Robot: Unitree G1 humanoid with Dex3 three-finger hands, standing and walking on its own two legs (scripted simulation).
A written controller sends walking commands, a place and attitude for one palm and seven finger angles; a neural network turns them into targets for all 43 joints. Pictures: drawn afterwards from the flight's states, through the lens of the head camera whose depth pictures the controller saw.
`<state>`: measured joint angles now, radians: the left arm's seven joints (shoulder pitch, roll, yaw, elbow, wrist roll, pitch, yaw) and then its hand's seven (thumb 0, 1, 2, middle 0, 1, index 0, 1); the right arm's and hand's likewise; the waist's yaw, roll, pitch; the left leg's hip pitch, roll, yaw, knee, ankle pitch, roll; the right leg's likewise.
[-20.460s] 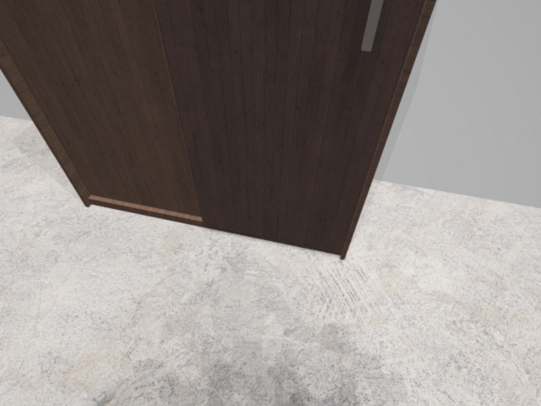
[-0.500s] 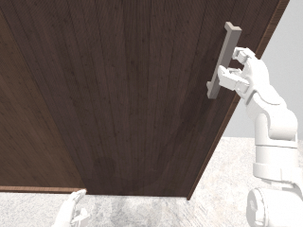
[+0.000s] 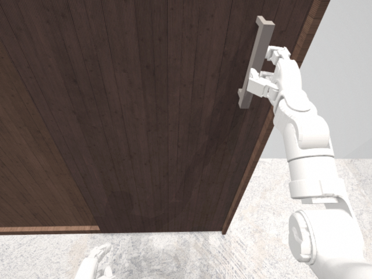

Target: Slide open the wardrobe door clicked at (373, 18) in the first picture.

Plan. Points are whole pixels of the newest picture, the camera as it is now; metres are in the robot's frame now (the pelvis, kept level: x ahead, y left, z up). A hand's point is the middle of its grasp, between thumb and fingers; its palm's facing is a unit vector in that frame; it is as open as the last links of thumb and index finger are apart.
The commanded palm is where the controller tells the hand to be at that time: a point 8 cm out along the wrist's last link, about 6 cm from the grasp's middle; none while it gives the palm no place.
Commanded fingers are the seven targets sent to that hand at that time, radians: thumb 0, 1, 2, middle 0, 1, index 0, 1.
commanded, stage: tug the door sideways, standing still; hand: right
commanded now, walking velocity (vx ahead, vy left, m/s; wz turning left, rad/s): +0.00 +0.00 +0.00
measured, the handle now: (251, 65) +0.50 -0.12 +0.25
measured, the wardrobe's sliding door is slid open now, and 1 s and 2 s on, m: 0.01 0.08 0.44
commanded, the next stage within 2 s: step sideways, sliding the door along in 0.14 s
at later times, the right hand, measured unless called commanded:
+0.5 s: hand (235, 86) +0.43 -0.08 +0.23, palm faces +0.09 +0.98 -0.15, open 7.7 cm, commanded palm +0.41 -0.11 +0.25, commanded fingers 0.00 -0.90 -0.90 0.45 1.40 0.45 1.40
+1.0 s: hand (207, 89) +0.43 -0.03 +0.22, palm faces +0.27 +0.96 -0.06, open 7.7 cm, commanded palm +0.40 +0.00 +0.22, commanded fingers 0.00 -0.90 -0.90 0.45 1.40 0.45 1.40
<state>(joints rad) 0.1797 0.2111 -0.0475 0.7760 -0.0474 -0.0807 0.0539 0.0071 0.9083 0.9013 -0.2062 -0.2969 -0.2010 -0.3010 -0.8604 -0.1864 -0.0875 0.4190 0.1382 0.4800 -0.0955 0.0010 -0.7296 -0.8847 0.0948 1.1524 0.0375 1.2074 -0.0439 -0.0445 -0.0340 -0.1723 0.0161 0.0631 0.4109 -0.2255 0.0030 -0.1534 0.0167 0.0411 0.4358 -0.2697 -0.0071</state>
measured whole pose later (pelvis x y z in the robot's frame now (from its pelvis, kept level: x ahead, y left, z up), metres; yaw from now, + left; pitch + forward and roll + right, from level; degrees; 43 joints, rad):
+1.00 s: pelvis +0.02 +0.15 -0.02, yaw -1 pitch -3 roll +0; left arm 0.05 0.20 0.00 0.60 -0.06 0.01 0.01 0.01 0.91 0.90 -0.20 -0.30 -0.20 -0.30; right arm -0.76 -0.23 -0.07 0.16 0.10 0.04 -0.18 -0.15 -0.73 -1.06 0.16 1.31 0.00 0.89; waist -0.16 -0.04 0.24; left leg -0.46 0.05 -0.02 1.00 -0.45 0.00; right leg -0.27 -0.18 -0.07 0.63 -0.28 0.10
